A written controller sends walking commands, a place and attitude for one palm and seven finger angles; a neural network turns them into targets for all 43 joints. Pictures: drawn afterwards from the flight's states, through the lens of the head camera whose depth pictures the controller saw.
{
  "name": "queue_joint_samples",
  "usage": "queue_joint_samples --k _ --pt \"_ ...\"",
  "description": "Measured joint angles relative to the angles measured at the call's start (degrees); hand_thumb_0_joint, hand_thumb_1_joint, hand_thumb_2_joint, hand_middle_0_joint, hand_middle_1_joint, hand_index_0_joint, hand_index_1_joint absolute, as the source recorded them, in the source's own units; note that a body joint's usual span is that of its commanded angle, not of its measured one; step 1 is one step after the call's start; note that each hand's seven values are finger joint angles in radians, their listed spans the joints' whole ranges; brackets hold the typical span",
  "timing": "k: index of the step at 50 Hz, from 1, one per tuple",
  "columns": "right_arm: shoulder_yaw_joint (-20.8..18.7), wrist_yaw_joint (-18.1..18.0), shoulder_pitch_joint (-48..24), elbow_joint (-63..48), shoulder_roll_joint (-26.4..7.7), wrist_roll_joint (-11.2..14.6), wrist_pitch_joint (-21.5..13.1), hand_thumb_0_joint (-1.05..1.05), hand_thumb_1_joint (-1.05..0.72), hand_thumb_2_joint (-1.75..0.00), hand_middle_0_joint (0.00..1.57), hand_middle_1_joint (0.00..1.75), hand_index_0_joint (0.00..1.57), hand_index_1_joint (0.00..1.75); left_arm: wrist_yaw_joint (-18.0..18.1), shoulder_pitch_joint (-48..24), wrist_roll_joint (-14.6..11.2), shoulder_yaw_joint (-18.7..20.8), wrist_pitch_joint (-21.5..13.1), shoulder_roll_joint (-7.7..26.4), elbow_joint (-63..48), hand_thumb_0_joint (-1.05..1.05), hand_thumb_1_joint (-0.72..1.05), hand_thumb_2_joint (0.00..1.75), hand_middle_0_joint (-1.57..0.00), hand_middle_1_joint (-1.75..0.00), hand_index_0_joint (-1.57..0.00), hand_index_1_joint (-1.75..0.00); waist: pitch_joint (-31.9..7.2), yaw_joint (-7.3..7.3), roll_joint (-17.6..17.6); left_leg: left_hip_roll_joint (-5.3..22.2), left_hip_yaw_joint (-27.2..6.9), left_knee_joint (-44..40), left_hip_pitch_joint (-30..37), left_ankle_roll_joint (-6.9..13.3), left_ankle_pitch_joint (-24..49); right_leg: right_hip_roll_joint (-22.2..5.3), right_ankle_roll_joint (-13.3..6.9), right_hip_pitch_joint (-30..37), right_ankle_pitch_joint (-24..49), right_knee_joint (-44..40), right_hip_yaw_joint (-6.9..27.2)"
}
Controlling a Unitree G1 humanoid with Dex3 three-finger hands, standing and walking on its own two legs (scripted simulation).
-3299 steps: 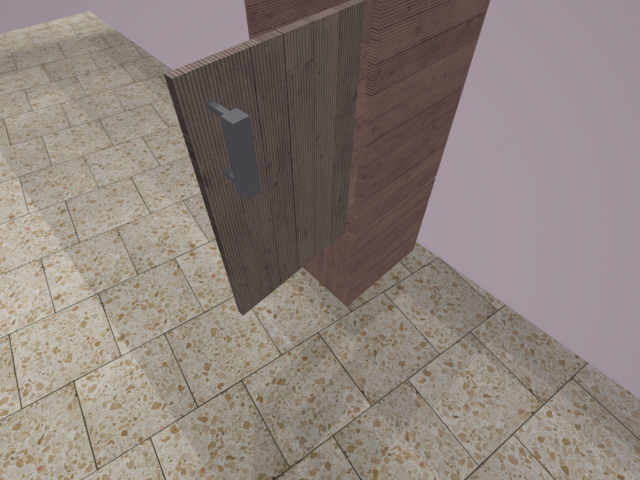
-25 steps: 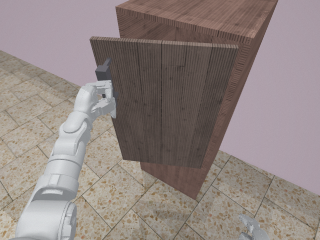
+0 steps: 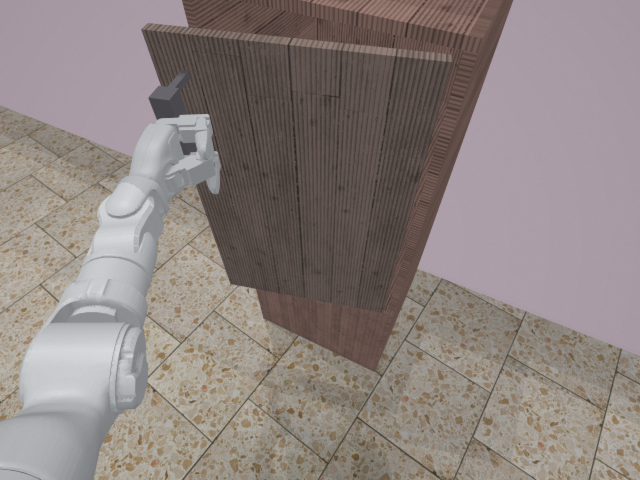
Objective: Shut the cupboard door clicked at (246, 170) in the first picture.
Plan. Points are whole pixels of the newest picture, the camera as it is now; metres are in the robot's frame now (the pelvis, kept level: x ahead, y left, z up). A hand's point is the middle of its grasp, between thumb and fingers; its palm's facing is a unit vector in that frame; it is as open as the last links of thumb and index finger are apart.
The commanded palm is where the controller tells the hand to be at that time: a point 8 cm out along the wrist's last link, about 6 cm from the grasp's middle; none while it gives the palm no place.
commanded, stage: push the door shut along its arc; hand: left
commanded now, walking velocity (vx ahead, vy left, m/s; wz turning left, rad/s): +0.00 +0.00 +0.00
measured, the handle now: (187, 128) +0.55 +0.16 +0.14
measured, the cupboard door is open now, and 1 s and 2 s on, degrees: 15 4 0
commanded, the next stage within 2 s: pull the fist back off the door in 1.06 s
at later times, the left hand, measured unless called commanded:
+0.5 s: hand (244, 132) +0.51 +0.08 +0.16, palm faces -0.33 -0.94 +0.01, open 3.1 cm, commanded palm +0.52 +0.14 +0.15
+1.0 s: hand (269, 117) +0.55 +0.05 +0.16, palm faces -0.43 -0.90 -0.01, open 3.3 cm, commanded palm +0.58 +0.08 +0.15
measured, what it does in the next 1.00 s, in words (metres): stands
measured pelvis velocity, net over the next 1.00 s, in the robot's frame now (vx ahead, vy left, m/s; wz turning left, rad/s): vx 0.02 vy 0.00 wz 0.00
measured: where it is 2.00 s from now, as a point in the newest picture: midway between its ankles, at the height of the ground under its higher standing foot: outside the picture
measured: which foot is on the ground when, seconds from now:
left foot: down 0.00-1.00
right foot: down 0.00-1.00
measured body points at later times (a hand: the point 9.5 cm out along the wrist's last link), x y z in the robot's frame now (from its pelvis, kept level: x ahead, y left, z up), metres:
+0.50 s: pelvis +0.01 +0.00 -0.01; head +0.08 -0.01 +0.44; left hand +0.53 +0.13 +0.16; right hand +0.01 -0.28 -0.12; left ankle +0.00 +0.08 -0.73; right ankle +0.00 -0.09 -0.73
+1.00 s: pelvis +0.02 +0.00 -0.02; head +0.12 +0.00 +0.42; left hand +0.56 +0.10 +0.16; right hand -0.02 -0.28 -0.13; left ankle +0.00 +0.08 -0.73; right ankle +0.00 -0.09 -0.73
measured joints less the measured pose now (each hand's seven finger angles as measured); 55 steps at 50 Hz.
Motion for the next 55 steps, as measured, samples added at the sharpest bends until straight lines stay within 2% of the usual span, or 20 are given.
queue_joint_samples --k 7,16,21,26,37,55 --pt "0.02 0.15 0.52 0.57 -0.25 -0.45 -0.35 0.01 -0.9 -0.9 0.2 0.29 0.2 0.3 -1.74 -4.96 0.38 0.24 -0.52 1.55 4.79 0.02 0.9 0.9 -1.3 -1.5 -1.3 -1.5 -0.39 -1.17 -0.04 0.11 -0.17 1.71 -3.16 -0.01 -0.54 0.04 -0.03 -2.96 -0.43 1.38 -0.25" --pt "-0.37 0.46 1.66 0.53 -0.61 -1.09 0.08 0.01 -0.9 -0.9 0.2 0.29 0.2 0.3 -3.51 -9.03 1.41 1.04 -0.54 1.8 7.77 0.02 0.9 0.9 -1.3 -1.5 -1.3 -1.5 -1.34 -2.54 0.04 0.38 0.26 3.12 -5.82 0.05 -1.41 0.27 0.01 -5.72 -1.03 2.65 0.16" --pt "-0.43 0.54 2.09 0.2 -0.63 -1.42 0.67 0.0 -0.9 -0.9 0.2 0.29 0.2 0.3 -4.16 -10.68 2.17 2.83 -0.5 2.34 8.71 0.02 0.9 0.9 -1.3 -1.5 -1.3 -1.5 -1.59 -3.41 0.04 0.65 0.77 3.57 -6.74 0.07 -1.84 0.54 0.02 -6.84 -1.24 3.11 0.67" --pt "-0.35 0.49 2.56 -0.24 -0.58 -1.52 1.39 0.0 -0.9 -0.9 0.2 0.29 0.2 0.3 -5.15 -12.81 3.11 4.02 -0.29 4.34 10.96 0.02 0.9 0.9 -1.3 -1.5 -1.3 -1.5 -1.75 -4.41 0.01 1.04 1.0 4.29 -7.94 0.03 -2.35 0.92 -0.04 -7.99 -1.41 3.45 0.89" --pt "-0.74 0.13 3.59 1.18 -0.89 -2.04 1.85 0.0 -0.9 -0.9 0.2 0.29 0.2 0.3 -7.02 -17.58 2.94 1.44 0.76 4.24 13.12 0.02 0.9 0.9 -1.3 -1.5 -1.3 -1.5 -1.94 -4.99 0.2 0.9 0.38 5.71 -10.68 0.06 -3.06 0.75 -0.05 -10.38 -2.19 4.53 0.27" --pt "-0.92 -0.01 3.09 3.85 -0.66 -3.24 1.35 0.0 -0.9 -0.9 0.2 0.29 0.2 0.3 -6.11 -27.01 3.02 -2.74 2.34 4.05 17.69 0.01 1.0 0.99 -1.3 -1.5 -1.3 -1.5 -2.2 -6.19 0.16 0.46 -0.65 9.16 -16.43 0.04 -4.34 0.19 -0.19 -15.75 -3.93 7.98 -0.87"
